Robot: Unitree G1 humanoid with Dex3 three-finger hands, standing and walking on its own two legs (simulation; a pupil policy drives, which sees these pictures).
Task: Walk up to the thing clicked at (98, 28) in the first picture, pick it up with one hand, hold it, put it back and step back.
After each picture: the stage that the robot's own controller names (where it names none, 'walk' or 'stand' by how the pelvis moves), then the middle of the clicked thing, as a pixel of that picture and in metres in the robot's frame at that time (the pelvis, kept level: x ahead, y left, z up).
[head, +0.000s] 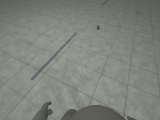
stand; (98, 27) +2.30 -0.19 -0.72
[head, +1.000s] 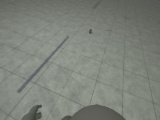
rise first; (90, 31) +2.19 -0.06 -0.72
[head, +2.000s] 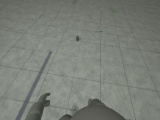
walk; (77, 38) +1.56 +0.16 -0.71
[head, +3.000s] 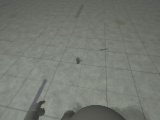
walk; (77, 60) +1.03 +0.22 -0.70
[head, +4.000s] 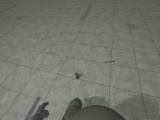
walk; (77, 75) +0.67 +0.25 -0.71
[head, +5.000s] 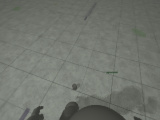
walk; (74, 87) +0.44 +0.18 -0.70
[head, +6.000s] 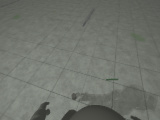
stand; (74, 96) +0.35 +0.18 -0.72
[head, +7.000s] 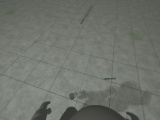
stand; (71, 96) +0.33 +0.19 -0.72
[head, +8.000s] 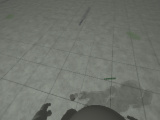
stand; (72, 97) +0.33 +0.19 -0.73
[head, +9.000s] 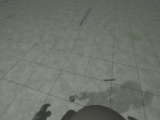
stand; (71, 99) +0.31 +0.19 -0.73
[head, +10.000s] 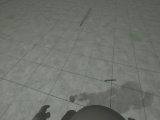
stand; (72, 99) +0.31 +0.19 -0.73
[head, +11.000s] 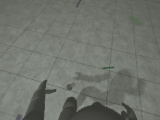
go down; (69, 87) +0.33 +0.20 -0.67
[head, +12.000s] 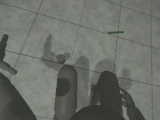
go down; (61, 59) +0.39 +0.25 -0.30
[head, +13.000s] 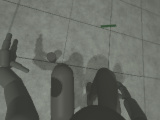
close in; (52, 58) +0.37 +0.27 -0.26
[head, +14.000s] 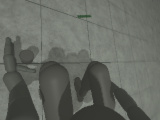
close; (27, 57) +0.36 +0.29 -0.21
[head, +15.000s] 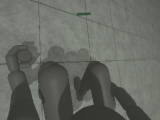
close; (25, 57) +0.35 +0.29 -0.21
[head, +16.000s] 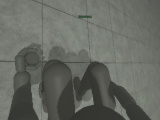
lift; (32, 59) +0.33 +0.27 -0.22
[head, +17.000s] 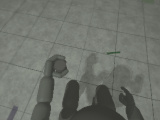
lift; (61, 68) +0.32 +0.20 +0.00
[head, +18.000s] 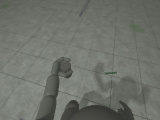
hold; (66, 70) +0.32 +0.17 +0.01
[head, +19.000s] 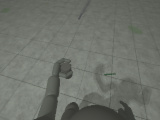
hold; (66, 71) +0.32 +0.17 +0.01
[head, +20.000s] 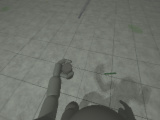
crouch; (67, 71) +0.32 +0.16 +0.00
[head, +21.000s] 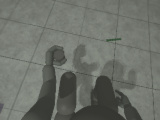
crouch; (60, 58) +0.39 +0.22 -0.09
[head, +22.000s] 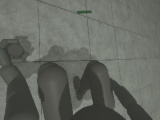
lower; (17, 53) +0.38 +0.32 -0.22
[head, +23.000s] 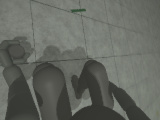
lower; (18, 53) +0.39 +0.30 -0.22
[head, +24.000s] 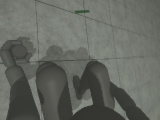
lower; (20, 53) +0.37 +0.31 -0.22
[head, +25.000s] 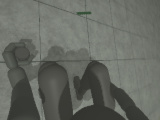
lower; (23, 55) +0.36 +0.30 -0.22
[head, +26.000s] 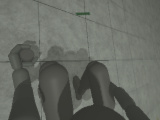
loosen; (27, 57) +0.36 +0.28 -0.22
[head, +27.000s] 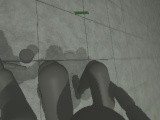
withdraw; (26, 56) +0.36 +0.28 -0.22
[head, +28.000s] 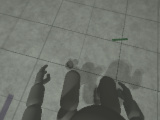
walk; (70, 65) +0.40 +0.21 -0.41
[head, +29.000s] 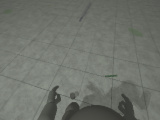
stand; (72, 96) +0.33 +0.17 -0.66
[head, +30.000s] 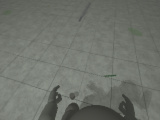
stand; (72, 96) +0.32 +0.18 -0.67
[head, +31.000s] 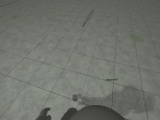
stand; (74, 98) +0.34 +0.16 -0.72
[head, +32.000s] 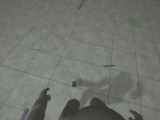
walk; (74, 84) +0.39 +0.14 -0.71
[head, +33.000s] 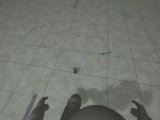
walk; (75, 70) +0.63 +0.22 -0.69
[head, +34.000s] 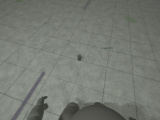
stand; (79, 57) +0.97 +0.18 -0.70
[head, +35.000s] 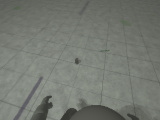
stand; (76, 61) +0.96 +0.23 -0.71
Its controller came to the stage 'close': yes
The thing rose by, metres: 0.72
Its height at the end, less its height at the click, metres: +0.00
